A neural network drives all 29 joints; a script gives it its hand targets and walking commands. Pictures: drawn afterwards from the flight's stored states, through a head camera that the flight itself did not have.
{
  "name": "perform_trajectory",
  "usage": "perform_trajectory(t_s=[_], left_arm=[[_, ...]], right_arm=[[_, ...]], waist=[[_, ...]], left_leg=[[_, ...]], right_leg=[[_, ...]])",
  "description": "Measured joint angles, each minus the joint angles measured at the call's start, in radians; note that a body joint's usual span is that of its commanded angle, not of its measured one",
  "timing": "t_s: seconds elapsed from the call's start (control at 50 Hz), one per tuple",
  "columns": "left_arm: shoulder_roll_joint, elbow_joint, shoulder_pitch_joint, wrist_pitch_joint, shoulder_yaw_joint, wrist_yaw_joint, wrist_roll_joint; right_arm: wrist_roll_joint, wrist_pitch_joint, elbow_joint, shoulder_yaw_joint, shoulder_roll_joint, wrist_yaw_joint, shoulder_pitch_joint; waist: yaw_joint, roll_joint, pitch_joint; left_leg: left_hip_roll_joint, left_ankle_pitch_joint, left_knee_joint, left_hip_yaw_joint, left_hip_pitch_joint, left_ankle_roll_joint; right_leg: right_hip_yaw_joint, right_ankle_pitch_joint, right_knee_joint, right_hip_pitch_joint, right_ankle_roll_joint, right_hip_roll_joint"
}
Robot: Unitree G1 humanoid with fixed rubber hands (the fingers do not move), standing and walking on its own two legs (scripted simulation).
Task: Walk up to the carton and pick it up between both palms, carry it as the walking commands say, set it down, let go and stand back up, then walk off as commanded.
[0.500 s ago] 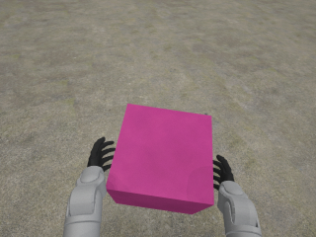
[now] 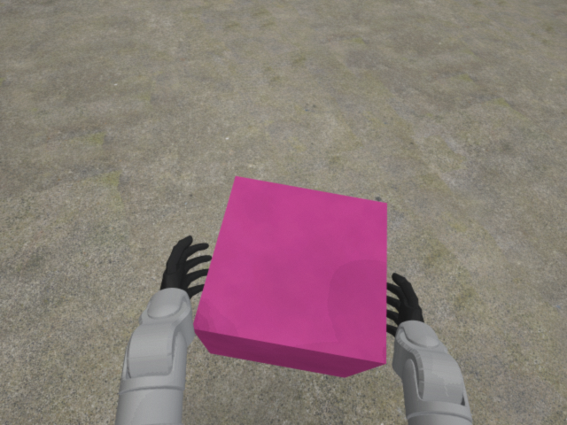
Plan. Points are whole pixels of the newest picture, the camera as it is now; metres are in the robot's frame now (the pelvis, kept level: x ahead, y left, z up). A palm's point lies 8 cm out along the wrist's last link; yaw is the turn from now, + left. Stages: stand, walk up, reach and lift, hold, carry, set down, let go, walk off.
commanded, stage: carry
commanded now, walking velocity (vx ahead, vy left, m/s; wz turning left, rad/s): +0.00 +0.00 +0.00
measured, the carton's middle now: (293, 282) +0.35 -0.01 -0.07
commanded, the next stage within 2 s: none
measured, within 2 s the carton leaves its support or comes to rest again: neither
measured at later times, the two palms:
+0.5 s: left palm (218, 231) +0.37 +0.11 +0.04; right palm (422, 267) +0.35 -0.21 +0.00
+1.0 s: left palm (219, 220) +0.39 +0.11 +0.05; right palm (425, 256) +0.37 -0.21 +0.01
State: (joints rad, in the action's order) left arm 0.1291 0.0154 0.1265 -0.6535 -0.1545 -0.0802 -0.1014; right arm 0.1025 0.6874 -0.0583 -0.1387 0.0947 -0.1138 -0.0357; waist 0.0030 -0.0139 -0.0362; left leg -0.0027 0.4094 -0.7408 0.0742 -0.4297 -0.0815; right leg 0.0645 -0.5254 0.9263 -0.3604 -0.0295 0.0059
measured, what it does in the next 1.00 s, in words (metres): walks ahead: right foot, then left foot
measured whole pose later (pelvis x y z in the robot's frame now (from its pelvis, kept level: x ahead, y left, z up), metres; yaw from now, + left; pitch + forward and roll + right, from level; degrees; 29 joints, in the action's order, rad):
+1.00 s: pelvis +0.11 -0.05 +0.01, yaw +2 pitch +5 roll +2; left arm 0.13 0.01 0.13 -0.66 -0.15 -0.07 -0.10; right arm 0.10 0.73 -0.01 -0.14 0.10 -0.13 -0.04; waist 0.00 0.00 -0.06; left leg 0.02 0.31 -0.64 0.07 -0.34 -0.03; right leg 0.07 -0.38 0.71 -0.34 -0.06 0.00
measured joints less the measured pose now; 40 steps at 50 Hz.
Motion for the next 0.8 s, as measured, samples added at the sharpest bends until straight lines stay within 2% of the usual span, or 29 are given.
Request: perform_trajectory(t_s=[0.22,0.26,0.28,0.3,0.36,0.4,0.46,0.5,0.52,0.64,0.8], left_arm=[[0.0,-0.026,0.0,-0.001,0.0,0.004,0.0],[0.0,-0.026,0.0,-0.008,0.0,0.004,0.0],[0.0,-0.027,0.0,-0.008,0.0,0.004,0.0],[0.001,-0.027,0.0,-0.009,0.0,0.004,0.0],[0.001,-0.021,0.0,-0.018,0.0,0.003,0.0],[0.001,-0.016,0.0,-0.027,0.0,0.003,0.0],[0.001,-0.015,0.001,-0.025,0.0,0.002,0.0],[0.001,-0.015,0.001,-0.017,0.0,0.003,0.0],[0.001,-0.015,0.001,-0.015,0.0,0.003,0.0],[0.001,-0.01,0.001,-0.01,0.0,0.004,0.0],[0.001,-0.01,0.001,0.004,0.0,0.007,0.0]], right_arm=[[0.0,0.017,0.051,0.0,0.006,0.0,-0.002],[0.0,0.03,0.059,0.0,0.006,-0.001,-0.002],[0.0,0.034,0.064,0.0,0.006,-0.002,-0.002],[0.0,0.04,0.071,0.0,0.006,-0.003,-0.002],[0.0,0.044,0.057,0.0,0.006,-0.009,-0.002],[0.0,0.044,0.041,0.0,0.006,-0.014,-0.002],[0.0,0.045,0.04,0.0,0.006,-0.014,-0.003],[0.0,0.045,0.047,0.0,0.006,-0.014,-0.003],[0.0,0.044,0.048,0.0,0.006,-0.014,-0.003],[0.0,0.044,0.043,0.001,0.006,-0.015,-0.004],[0.0,0.045,0.067,0.001,0.006,-0.015,-0.004]], waist=[[0.001,-0.008,0.0],[0.001,-0.007,-0.006],[0.001,-0.007,-0.008],[0.001,-0.006,-0.008],[0.001,-0.001,-0.007],[0.001,0.009,-0.007],[0.0,0.016,-0.008],[0.0,0.015,-0.011],[0.001,0.016,-0.012],[0.001,0.018,-0.012],[0.001,0.018,-0.025]], left_leg=[[0.018,0.017,0.133,0.001,0.194,0.006],[0.026,0.029,0.132,0.002,0.203,0.013],[0.031,0.037,0.127,0.002,0.203,0.017],[0.036,0.045,0.105,0.002,0.195,0.022],[0.035,0.088,-0.043,0.002,0.128,0.042],[0.034,0.112,-0.088,0.001,0.092,0.043],[0.033,0.104,-0.001,0.0,0.077,0.043],[0.028,-0.054,0.09,0.0,0.078,0.044],[0.026,-0.08,0.096,0.001,0.079,0.047],[0.025,-0.09,0.097,0.001,0.085,0.048],[0.025,-0.096,0.097,0.001,0.085,0.048]], right_leg=[[-0.001,0.026,-0.01,-0.028,0.0,0.001],[-0.002,0.079,-0.093,-0.028,0.0,0.0],[-0.002,0.136,-0.155,-0.026,0.0,0.0],[-0.002,0.245,-0.207,-0.018,-0.001,-0.002],[0.0,0.124,-0.212,0.003,-0.018,-0.004],[0.0,0.095,-0.212,0.01,-0.03,-0.008],[0.001,0.079,-0.212,0.015,-0.034,-0.011],[0.004,0.072,-0.212,0.016,-0.034,-0.009],[0.004,0.07,-0.212,0.016,-0.034,-0.008],[0.006,0.142,-0.212,0.016,-0.034,-0.009],[0.006,0.149,-0.212,0.016,-0.034,-0.009]])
